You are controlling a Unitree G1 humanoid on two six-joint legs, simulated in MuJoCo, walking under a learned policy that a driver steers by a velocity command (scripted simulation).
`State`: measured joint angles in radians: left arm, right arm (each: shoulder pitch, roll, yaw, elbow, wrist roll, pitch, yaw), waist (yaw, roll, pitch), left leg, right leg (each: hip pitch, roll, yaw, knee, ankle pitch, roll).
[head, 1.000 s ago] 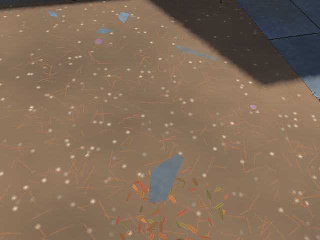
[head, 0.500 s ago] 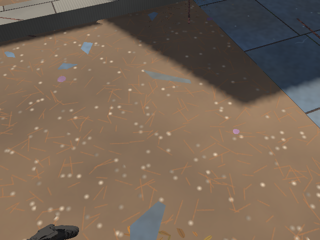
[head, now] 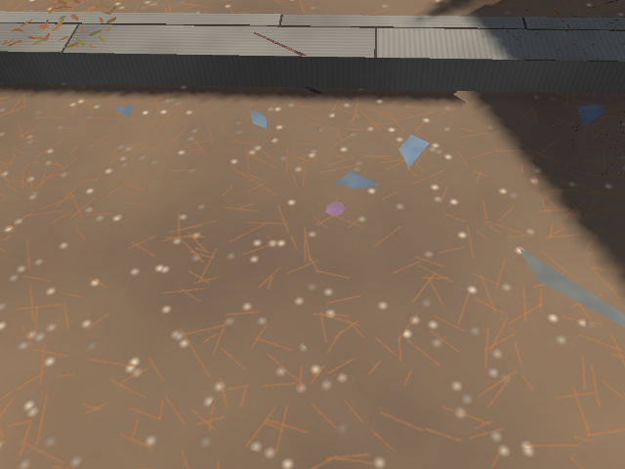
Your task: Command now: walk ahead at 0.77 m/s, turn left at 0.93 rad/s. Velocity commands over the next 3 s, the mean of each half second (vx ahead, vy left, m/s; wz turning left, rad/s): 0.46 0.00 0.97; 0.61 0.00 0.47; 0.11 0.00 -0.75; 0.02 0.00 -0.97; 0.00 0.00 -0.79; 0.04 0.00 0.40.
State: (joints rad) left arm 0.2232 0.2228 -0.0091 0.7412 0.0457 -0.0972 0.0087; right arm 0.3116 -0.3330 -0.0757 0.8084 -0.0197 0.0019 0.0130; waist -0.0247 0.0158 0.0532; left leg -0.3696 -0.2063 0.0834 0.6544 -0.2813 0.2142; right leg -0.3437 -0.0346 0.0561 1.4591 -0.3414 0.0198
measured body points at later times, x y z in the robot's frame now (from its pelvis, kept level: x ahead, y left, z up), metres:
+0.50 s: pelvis +0.30 -0.05 +0.03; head +0.32 -0.03 +0.48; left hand +0.25 +0.24 -0.08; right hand +0.59 -0.23 -0.05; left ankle +0.26 +0.04 -0.62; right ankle +0.41 -0.13 -0.71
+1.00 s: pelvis +0.44 +0.17 +0.03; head +0.45 +0.21 +0.48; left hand +0.30 +0.40 -0.11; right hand +0.69 +0.05 -0.07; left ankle +0.37 +0.21 -0.71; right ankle +0.51 +0.03 -0.61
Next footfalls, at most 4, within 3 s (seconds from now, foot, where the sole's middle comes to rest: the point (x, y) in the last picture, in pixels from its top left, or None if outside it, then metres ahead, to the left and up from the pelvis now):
0.26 right None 0.45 -0.12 -0.74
0.82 left None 0.40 0.24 -0.75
1.26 right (216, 384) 0.66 0.26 -0.75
1.72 left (132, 401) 0.63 0.44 -0.75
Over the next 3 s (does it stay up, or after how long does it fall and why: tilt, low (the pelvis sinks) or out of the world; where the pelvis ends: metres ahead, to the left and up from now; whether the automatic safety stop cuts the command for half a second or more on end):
stays up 0.56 0.30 0.03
